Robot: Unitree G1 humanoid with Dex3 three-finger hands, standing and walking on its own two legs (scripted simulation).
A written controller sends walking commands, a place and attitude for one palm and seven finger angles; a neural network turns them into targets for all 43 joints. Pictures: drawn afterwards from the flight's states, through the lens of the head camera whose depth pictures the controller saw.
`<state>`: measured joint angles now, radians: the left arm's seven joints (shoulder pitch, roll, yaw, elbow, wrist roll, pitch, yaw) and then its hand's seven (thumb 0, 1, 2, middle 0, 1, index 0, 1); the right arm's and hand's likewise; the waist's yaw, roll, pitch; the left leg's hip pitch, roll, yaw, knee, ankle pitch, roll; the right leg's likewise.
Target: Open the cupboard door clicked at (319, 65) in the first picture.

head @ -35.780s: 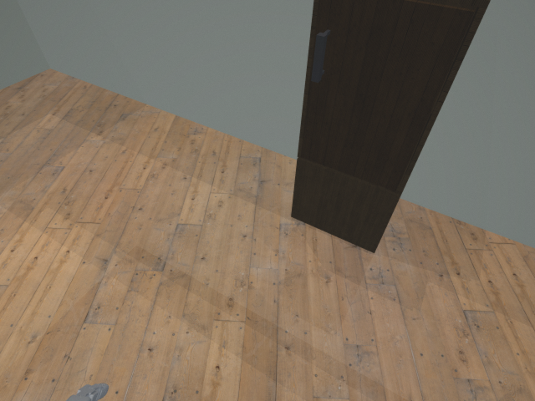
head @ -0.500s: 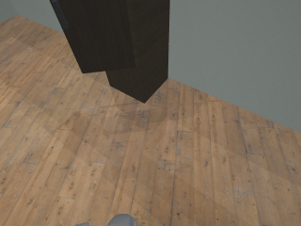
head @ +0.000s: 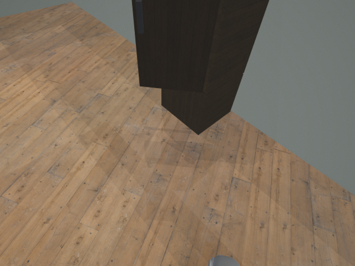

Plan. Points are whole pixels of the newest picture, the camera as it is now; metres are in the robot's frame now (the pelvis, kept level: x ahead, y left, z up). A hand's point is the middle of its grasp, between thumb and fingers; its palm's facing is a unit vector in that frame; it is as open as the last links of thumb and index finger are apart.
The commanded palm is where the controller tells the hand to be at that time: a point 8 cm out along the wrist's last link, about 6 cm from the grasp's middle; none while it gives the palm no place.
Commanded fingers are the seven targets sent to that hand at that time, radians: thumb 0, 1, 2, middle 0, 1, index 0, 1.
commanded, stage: take the last steps up to it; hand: left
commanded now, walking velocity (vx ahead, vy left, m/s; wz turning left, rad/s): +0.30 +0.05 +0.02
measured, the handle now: (140, 15) +1.08 +0.26 +0.06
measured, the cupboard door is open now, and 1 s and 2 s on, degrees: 42 42 42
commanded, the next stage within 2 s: come to a stop and stand still in 1.18 s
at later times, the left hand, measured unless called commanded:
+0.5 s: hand (134, 219) +0.26 +0.14 -0.17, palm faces +0.11 -0.98 -0.19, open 7.2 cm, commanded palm none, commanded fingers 0.00 0.90 0.90 -0.20 -0.30 -0.20 -0.30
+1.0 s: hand (112, 200) +0.32 +0.22 -0.19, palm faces +0.12 -0.98 -0.14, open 7.4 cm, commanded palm none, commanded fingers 0.00 0.90 0.90 -0.20 -0.30 -0.20 -0.30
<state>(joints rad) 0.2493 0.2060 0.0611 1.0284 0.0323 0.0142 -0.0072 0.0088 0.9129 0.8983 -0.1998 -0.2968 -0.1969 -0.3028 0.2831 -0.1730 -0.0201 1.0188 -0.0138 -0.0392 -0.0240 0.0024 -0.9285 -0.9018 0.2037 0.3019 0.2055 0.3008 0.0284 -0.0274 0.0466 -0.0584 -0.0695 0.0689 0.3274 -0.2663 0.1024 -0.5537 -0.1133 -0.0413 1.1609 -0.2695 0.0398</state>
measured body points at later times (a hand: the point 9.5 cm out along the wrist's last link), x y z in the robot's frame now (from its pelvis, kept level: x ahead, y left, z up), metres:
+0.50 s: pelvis +0.17 -0.03 -0.01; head +0.20 -0.04 +0.44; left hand +0.26 +0.19 -0.15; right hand +0.10 -0.24 -0.17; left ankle +0.08 +0.09 -0.65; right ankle +0.19 -0.11 -0.74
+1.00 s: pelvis +0.36 +0.06 -0.01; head +0.40 +0.08 +0.44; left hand +0.31 +0.28 -0.17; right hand +0.47 -0.16 -0.15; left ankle +0.39 +0.14 -0.74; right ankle +0.29 -0.07 -0.65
